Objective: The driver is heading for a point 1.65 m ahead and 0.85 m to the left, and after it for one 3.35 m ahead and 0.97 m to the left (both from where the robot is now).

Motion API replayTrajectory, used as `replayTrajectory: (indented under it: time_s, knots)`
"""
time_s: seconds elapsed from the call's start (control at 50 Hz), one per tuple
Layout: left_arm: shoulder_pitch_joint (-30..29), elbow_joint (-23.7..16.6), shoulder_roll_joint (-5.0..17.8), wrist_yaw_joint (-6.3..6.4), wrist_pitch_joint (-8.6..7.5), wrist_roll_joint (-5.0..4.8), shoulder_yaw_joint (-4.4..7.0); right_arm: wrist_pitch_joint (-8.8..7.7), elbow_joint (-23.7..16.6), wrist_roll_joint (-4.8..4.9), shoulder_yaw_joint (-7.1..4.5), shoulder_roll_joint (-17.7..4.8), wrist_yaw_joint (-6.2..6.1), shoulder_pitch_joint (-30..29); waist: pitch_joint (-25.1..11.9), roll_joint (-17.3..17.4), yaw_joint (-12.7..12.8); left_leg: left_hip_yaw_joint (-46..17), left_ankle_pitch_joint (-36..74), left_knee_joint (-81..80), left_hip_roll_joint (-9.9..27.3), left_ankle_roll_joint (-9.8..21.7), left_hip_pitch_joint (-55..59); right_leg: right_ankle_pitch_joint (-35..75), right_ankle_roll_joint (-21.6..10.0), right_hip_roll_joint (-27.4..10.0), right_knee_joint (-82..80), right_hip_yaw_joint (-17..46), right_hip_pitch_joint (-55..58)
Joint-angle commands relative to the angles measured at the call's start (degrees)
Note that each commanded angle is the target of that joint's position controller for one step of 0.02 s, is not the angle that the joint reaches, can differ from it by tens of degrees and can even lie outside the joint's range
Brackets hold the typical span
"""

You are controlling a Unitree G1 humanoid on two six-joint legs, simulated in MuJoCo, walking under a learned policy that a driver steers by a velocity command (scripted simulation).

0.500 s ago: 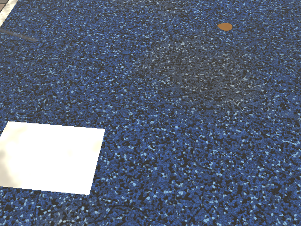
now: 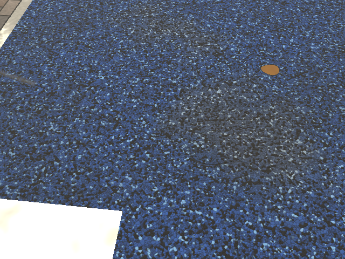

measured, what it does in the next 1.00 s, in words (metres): walks ahead, turning left: right foot, then left foot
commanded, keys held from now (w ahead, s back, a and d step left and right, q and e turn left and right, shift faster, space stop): w+q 1.00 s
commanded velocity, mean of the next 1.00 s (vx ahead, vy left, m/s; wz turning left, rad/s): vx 0.50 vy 0.00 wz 0.54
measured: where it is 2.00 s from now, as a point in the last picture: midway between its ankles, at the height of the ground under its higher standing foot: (81, 162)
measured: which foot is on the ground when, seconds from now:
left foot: down 0.00-0.40, up 0.42-0.90, down 0.92-1.00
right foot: up 0.00-0.38, down 0.40-0.90, up 0.92-1.00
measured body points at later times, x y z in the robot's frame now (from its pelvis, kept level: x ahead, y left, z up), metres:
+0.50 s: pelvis +0.27 -0.02 +0.00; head +0.29 -0.03 +0.45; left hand +0.39 +0.27 -0.07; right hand +0.40 -0.28 -0.12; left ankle +0.12 +0.07 -0.65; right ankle +0.35 -0.12 -0.73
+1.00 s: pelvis +0.48 +0.12 -0.01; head +0.51 +0.16 +0.44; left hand +0.37 +0.40 -0.13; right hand +0.79 +0.02 -0.09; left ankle +0.50 +0.23 -0.73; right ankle +0.43 -0.09 -0.64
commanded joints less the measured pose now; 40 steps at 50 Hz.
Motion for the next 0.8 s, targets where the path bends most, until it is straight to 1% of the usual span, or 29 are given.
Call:
replayTrajectory:
  time_s: [0.02,0.04,0.06,0.1,0.12,0.14,0.2,0.26,0.3,0.34,0.36,0.38,0.4,0.42,0.44,0.46,0.48,0.5,0.52,0.54,0.56,0.6,0.62,0.66,0.72,0.76,0.8]
  knots:
    - [-4.94,-7.42,6.89,0.07,-2.49,1.25,1.80,0.25,-3.25,-0.66,-1.55,-6.51,-0.64,4.41,-3.50,1.80,-1.34,-25.64,3.08,-15.34,15.82,11.13,19.48,5.20,0.80,-6.19,-0.70,2.40,-20.71]
    - [-4.13,-7.58,6.29,0.17,-2.15,1.46,1.80,0.36,-3.58,-0.58,-1.55,-6.46,-0.74,4.00,-3.45,3.50,-0.37,-24.11,6.17,-16.15,14.58,11.29,17.36,5.65,1.53,-6.37,-3.11,1.97,-18.85]
    - [-3.42,-7.53,5.65,0.32,-1.75,1.48,1.72,0.38,-3.63,-0.36,-1.67,-6.71,-0.97,4.07,-3.59,4.48,0.19,-22.53,8.60,-16.57,13.98,11.59,15.70,5.64,2.28,-6.47,-5.25,1.44,-18.00]
    - [-4.85,-8.03,4.66,0.76,-0.99,1.51,1.43,0.37,-3.31,-0.11,-2.10,-7.98,-1.59,5.12,-2.97,4.67,0.15,-19.82,11.54,-17.28,13.08,11.89,12.42,7.90,3.87,-6.04,-10.30,0.26,-17.77]
    - [-6.90,-8.58,4.18,0.93,-0.83,1.47,1.23,0.48,-3.06,0.03,-2.38,-8.75,-1.95,5.83,-2.35,4.57,-0.40,-18.85,11.80,-17.56,12.60,11.56,11.35,10.96,4.50,-5.77,-13.78,0.04,-17.98]
    - [-9.09,-9.01,3.69,0.99,-0.83,1.44,1.04,0.64,-2.77,0.21,-2.51,-9.06,-2.27,6.59,-1.96,4.52,-1.13,-17.91,11.36,-17.47,11.80,10.75,10.49,14.82,4.89,-5.40,-17.62,0.12,-17.46]
    - [-15.14,-10.10,2.55,0.55,-1.34,1.00,0.62,1.39,-1.83,0.69,-2.58,-9.08,-2.97,9.19,-1.57,5.56,-3.46,-16.71,8.33,-16.12,9.85,8.45,9.34,24.17,5.34,-3.35,-28.22,0.28,-14.08]
    - [-19.89,-11.18,3.07,-0.25,-2.12,0.31,0.74,2.14,-1.00,0.98,-2.61,-9.07,-3.29,11.92,-1.38,5.98,-5.08,-19.43,5.93,-13.58,10.44,7.75,10.84,26.25,5.05,-1.40,-34.03,0.57,-11.16]
    - [-20.95,-11.64,4.11,-0.72,-2.65,0.05,1.20,2.63,-0.89,1.05,-2.63,-8.88,-3.48,12.62,-1.45,6.42,-4.85,-22.83,4.25,-10.99,11.32,7.17,13.75,23.70,4.35,-0.67,-37.43,1.48,-9.57]
    - [-18.89,-11.26,5.42,-0.84,-3.13,-0.21,1.90,3.00,-1.25,0.92,-2.88,-9.13,-3.63,11.52,-1.61,8.11,-3.06,-25.73,5.09,-7.93,12.01,6.24,15.31,19.60,2.93,-0.56,-39.66,1.67,-5.74]
    - [-15.17,-10.26,6.10,-0.65,-3.35,-0.19,2.44,3.14,-1.68,0.93,-2.76,-8.49,-3.63,10.36,-2.71,8.45,-0.80,-25.73,6.50,-5.17,10.95,5.23,14.70,19.90,1.60,-0.68,-42.18,0.89,-0.39]
    - [-9.60,-9.23,7.77,-0.22,-3.52,0.35,3.27,2.99,-2.43,0.62,-2.17,-6.69,-3.45,9.50,-6.69,7.68,2.04,-23.66,8.31,1.49,8.45,3.50,12.09,20.07,-0.57,-3.40,-42.58,2.07,9.48]
    - [-0.54,-8.49,11.10,0.38,-3.47,1.13,4.19,2.66,-3.79,-0.36,-1.00,-3.34,-3.22,9.27,-14.54,1.25,5.71,-18.33,0.13,17.31,4.80,1.33,4.59,17.83,-4.55,-13.53,-41.40,11.38,24.24]
    - [3.69,-6.30,14.98,0.11,-2.54,1.56,5.12,2.09,-5.27,1.12,0.03,-0.60,-3.22,17.40,-20.21,-17.53,2.16,-10.81,-25.27,33.59,-2.13,-1.94,-15.00,8.64,-14.04,-25.75,-44.97,36.11,39.98]
    - [2.83,-6.80,9.87,-0.14,-2.21,0.39,4.22,2.06,-3.85,1.76,-0.99,-6.49,-3.38,17.16,-15.97,-12.71,3.10,-11.22,-24.47,41.63,3.12,-2.79,-22.36,-2.62,-13.71,-26.60,-47.31,40.56,37.14]
    - [0.78,-7.17,6.41,0.04,-1.96,0.29,3.26,2.41,-4.30,1.30,-1.87,-9.34,-3.32,11.07,-8.73,-6.69,4.59,-10.47,-18.86,43.77,4.90,-3.29,-23.69,-1.34,-11.10,-23.55,-48.22,31.45,30.43]
    - [-1.89,-7.23,5.53,-0.01,-1.67,0.72,2.73,2.71,-4.84,0.69,-1.98,-8.72,-3.33,8.18,-4.79,-2.86,3.59,-8.83,-14.62,43.06,6.63,-3.83,-21.91,5.43,-9.54,-20.80,-49.44,24.00,23.72]
    - [-3.64,-6.72,4.45,-0.08,-1.48,0.83,2.34,2.77,-5.58,0.21,-2.13,-7.97,-3.10,6.37,-1.92,-2.80,2.60,-8.49,-11.95,40.85,7.95,-4.16,-21.03,10.76,-8.98,-18.59,-50.88,19.16,18.98]
    - [-4.55,-6.34,3.86,-0.06,-1.53,1.16,2.04,3.01,-5.89,0.51,-2.20,-6.95,-2.68,6.37,-0.86,-4.34,1.36,-8.02,-10.36,39.50,9.29,-4.19,-18.82,14.05,-8.20,-16.81,-52.40,14.72,15.48]
    - [-4.89,-5.89,3.78,-0.14,-1.72,1.10,2.08,3.31,-6.07,0.88,-2.04,-5.75,-2.42,6.66,-0.54,-5.60,0.82,-7.09,-9.41,38.50,9.81,-4.31,-17.50,15.91,-8.12,-15.85,-53.80,11.69,13.44]
    - [-4.81,-5.31,4.07,-0.23,-1.97,0.86,2.23,3.58,-6.37,0.93,-1.83,-4.63,-2.25,6.39,-0.45,-5.76,0.60,-6.36,-8.65,37.74,10.12,-4.57,-17.40,18.09,-8.60,-15.68,-54.82,9.37,12.49]
    - [-4.50,-4.07,5.65,-0.21,-2.30,0.69,2.76,3.89,-7.51,0.56,-1.59,-3.78,-2.11,4.37,0.14,-4.62,0.46,-6.15,-5.89,34.53,10.75,-5.28,-19.01,22.43,-9.59,-16.33,-56.36,5.81,12.11]
    - [-4.26,-3.47,6.37,-0.13,-2.30,0.73,3.00,3.91,-7.96,0.43,-1.46,-3.56,-2.02,3.27,0.21,-4.02,0.58,-6.16,-3.99,32.36,11.00,-5.60,-19.86,24.75,-9.86,-16.66,-56.63,4.15,12.68]
    - [-4.14,-2.53,7.35,0.02,-2.04,0.80,3.25,3.72,-8.37,0.51,-1.26,-3.32,-1.56,1.34,0.05,-3.23,1.04,-5.63,1.46,26.94,11.14,-5.65,-19.91,27.91,-9.35,-16.27,-56.69,0.12,14.01]
    - [-3.20,-1.22,8.62,0.33,-1.48,0.47,3.39,3.12,-9.56,0.52,-0.77,-2.53,-0.49,-4.06,1.16,-2.60,3.02,-2.98,9.25,17.25,10.40,-4.83,-17.34,28.94,-7.85,-15.31,-56.56,-5.46,14.78]
    - [-1.47,-0.11,9.62,0.44,-1.04,0.03,3.59,2.99,-10.89,0.60,-0.56,-2.25,0.16,-7.62,2.15,-2.40,4.21,-1.21,10.10,12.88,9.83,-4.04,-16.40,28.76,-7.20,-15.99,-56.25,-7.39,16.60]
    - [-0.32,0.84,10.66,0.44,-0.47,-0.57,3.89,3.08,-12.32,0.79,-0.65,-2.65,0.74,-9.95,3.07,-2.68,4.47,0.02,7.56,9.89,9.32,-2.82,-16.21,30.57,-6.42,-17.26,-55.17,-8.70,19.66]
